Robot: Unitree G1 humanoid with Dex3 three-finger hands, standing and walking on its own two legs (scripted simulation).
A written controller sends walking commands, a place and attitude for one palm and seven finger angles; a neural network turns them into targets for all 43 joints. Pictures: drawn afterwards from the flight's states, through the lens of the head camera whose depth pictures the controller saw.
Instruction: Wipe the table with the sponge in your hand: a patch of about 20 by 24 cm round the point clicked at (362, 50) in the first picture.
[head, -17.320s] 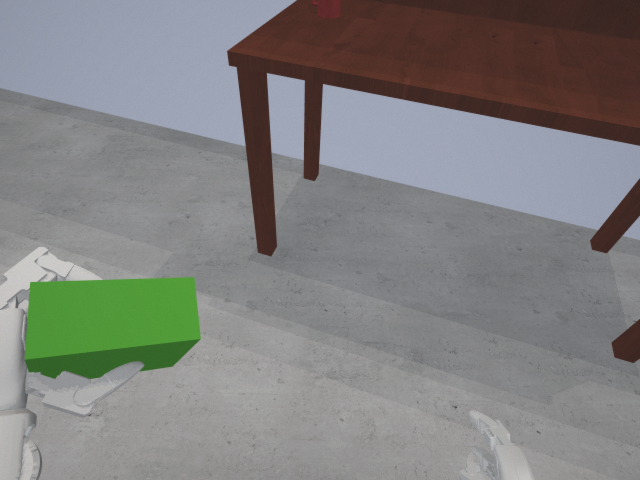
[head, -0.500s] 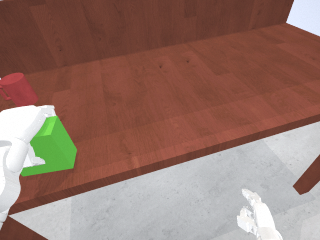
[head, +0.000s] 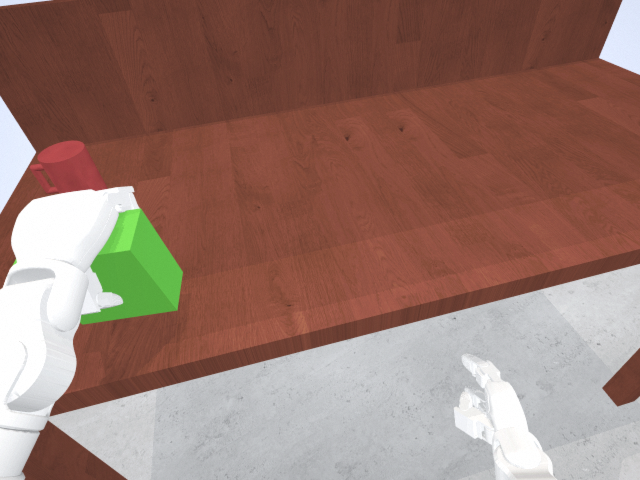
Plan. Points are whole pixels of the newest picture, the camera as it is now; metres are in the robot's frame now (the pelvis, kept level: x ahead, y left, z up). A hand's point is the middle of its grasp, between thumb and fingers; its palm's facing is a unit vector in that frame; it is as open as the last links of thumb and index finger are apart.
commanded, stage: move the sponge above the wiping area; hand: left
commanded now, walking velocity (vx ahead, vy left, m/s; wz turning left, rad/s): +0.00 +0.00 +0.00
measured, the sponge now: (118, 280) +0.26 +0.32 +0.14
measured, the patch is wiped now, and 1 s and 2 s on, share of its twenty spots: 0.10 0.10 0.10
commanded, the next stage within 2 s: none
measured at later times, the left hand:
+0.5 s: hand (68, 237) +0.25 +0.33 +0.21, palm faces +0.26 -0.01 -0.97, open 10.2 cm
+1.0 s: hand (60, 240) +0.25 +0.35 +0.21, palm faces +0.19 -0.01 -0.98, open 10.2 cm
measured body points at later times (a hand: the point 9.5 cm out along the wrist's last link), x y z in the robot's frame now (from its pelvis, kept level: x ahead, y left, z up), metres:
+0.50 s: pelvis +0.01 +0.00 +0.00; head -0.02 -0.04 +0.45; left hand +0.23 +0.33 +0.26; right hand +0.27 -0.18 -0.07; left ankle +0.05 +0.08 -0.74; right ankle +0.01 -0.09 -0.74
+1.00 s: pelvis +0.00 -0.01 +0.00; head -0.02 -0.05 +0.45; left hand +0.23 +0.34 +0.26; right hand +0.26 -0.19 -0.07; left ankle +0.05 +0.08 -0.74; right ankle +0.01 -0.09 -0.74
